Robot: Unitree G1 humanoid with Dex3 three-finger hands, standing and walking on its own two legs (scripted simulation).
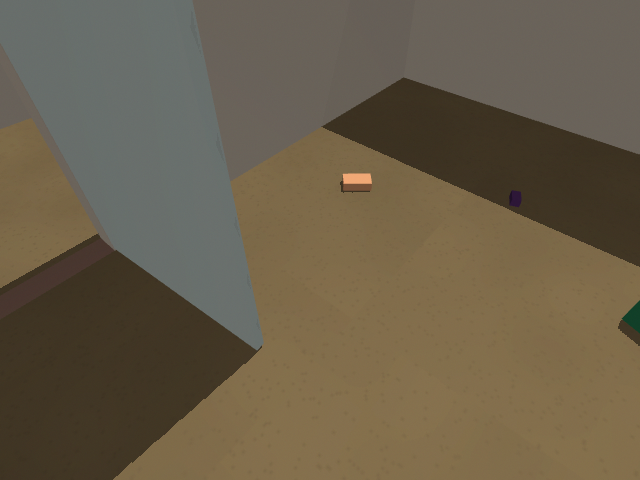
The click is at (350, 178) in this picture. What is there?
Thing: flat box
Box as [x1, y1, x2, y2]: [342, 174, 371, 190]
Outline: 343,174 343,190 370,190 370,174
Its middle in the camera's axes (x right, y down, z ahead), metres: +0.16 -0.30 +2.01
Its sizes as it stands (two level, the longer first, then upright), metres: 0.143 0.085 0.044
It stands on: the floor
